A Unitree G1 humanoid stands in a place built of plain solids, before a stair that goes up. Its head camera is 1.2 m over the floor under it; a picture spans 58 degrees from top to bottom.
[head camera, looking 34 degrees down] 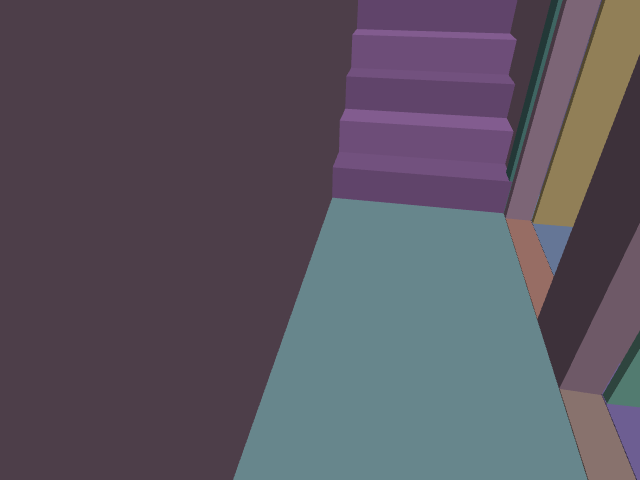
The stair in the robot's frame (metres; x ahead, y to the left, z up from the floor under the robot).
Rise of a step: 0.19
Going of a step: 0.22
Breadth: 0.95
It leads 11 degrees to the right of straight ahead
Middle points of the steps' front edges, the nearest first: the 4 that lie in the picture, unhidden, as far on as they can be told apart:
2.13 -0.54 0.19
2.35 -0.58 0.38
2.57 -0.62 0.57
2.79 -0.66 0.76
